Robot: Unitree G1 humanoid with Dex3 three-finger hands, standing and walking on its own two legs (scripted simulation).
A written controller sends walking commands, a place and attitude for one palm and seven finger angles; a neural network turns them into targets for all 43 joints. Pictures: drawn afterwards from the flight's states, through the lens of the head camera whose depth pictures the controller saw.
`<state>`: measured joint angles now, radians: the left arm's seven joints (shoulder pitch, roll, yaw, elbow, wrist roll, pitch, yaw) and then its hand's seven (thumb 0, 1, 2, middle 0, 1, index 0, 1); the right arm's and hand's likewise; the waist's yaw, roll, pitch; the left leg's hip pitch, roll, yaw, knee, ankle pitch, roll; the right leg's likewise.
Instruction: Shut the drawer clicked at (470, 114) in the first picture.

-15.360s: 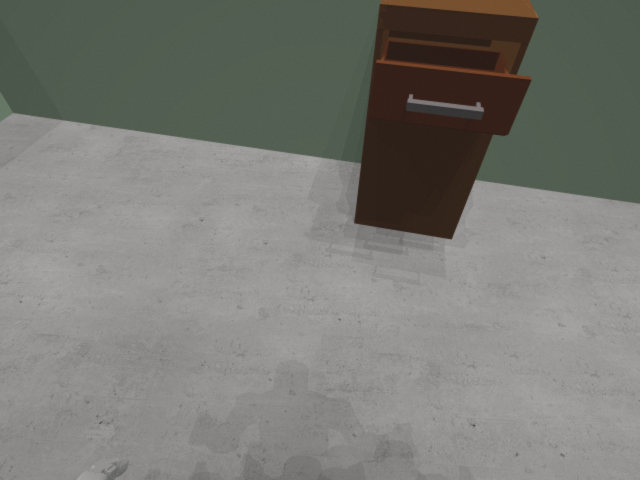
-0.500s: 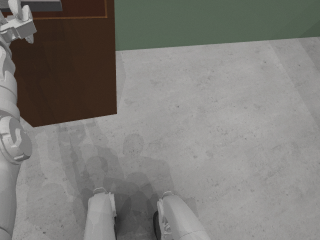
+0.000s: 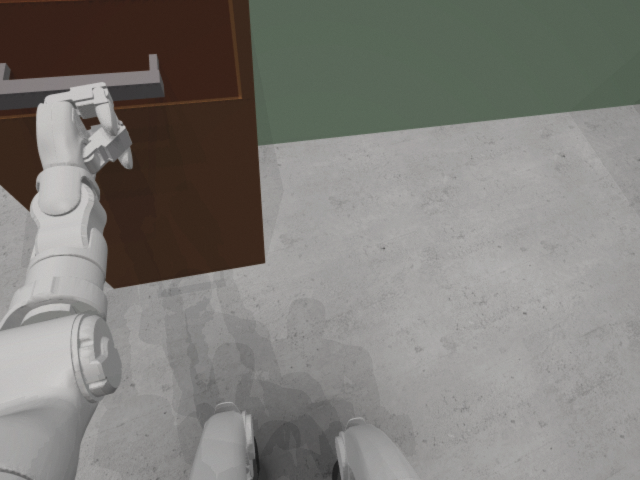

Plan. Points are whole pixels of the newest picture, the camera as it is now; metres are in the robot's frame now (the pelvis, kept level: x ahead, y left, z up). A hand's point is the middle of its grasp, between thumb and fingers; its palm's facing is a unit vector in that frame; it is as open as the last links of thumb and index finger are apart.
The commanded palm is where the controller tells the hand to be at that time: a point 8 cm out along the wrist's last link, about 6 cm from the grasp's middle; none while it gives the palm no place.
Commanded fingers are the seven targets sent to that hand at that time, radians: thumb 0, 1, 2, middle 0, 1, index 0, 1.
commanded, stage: draw the hand back to the body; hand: left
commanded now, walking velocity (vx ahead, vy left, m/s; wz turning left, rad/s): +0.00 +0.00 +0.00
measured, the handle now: (80, 77) +0.61 +0.27 +0.07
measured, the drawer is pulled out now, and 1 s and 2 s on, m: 0.00 0.00 0.00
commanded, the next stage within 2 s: step back with the hand held close in 1.48 s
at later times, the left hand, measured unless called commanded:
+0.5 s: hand (54, 180) +0.40 +0.22 +0.14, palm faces +0.17 -0.99 -0.03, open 3.3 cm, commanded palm +0.36 +0.26 +0.14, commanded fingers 0.00 0.90 0.90 -1.40 -1.60 -1.40 -1.60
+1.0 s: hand out of the picture +0.27 +0.23 +0.21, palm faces +0.36 -0.89 -0.28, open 3.3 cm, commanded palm +0.22 +0.27 +0.23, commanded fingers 0.00 0.90 0.90 -1.40 -1.60 -1.40 -1.60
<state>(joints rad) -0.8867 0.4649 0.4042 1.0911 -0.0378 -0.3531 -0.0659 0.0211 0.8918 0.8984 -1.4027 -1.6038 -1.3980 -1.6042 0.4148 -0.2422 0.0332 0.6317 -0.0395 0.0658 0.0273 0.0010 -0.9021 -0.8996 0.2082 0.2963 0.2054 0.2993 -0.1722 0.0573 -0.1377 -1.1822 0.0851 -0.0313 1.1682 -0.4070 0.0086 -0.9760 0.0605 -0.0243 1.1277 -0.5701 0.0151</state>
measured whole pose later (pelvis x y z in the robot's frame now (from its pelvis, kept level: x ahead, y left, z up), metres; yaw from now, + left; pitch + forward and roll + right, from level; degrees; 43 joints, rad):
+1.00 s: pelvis +0.03 -0.01 +0.09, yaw +3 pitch -1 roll -1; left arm 0.19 0.32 0.18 -0.10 -0.09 -0.06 0.10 0.02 0.89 0.90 -1.40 -1.60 -1.40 -1.60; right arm 0.18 -0.23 0.06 0.55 0.03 0.01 -0.10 0.01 -0.90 -0.90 0.21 0.30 0.20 0.30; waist 0.03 0.05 -0.03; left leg -0.31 0.03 0.01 0.53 -0.21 0.00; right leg -0.12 0.00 0.00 0.49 -0.35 0.00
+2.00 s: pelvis +0.01 +0.00 +0.10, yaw +2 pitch +1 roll -1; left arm 0.65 0.42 0.35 -0.56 -0.08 -0.14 0.09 0.02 0.89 0.90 -1.41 -1.60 -1.40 -1.60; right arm 0.18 -0.24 -0.02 0.52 0.01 0.07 -0.08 0.01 -0.90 -0.90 0.20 0.30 0.20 0.30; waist 0.01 0.05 0.05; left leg -0.32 0.03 0.03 0.44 -0.14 0.01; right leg -0.14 0.00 0.02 0.41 -0.28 0.02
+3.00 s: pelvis -0.24 -0.01 +0.09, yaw +3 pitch +2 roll +0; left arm 0.67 0.44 0.41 -0.66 -0.05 -0.18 0.15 0.01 0.89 0.90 -1.41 -1.60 -1.41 -1.60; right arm 0.21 -0.17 0.01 0.56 0.00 -0.06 -0.03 0.01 -0.90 -0.90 0.21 0.30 0.21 0.30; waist -0.02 0.00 -0.02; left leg -0.54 0.04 0.04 0.67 -0.30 -0.01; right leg -0.19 0.02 -0.05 0.51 -0.37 -0.05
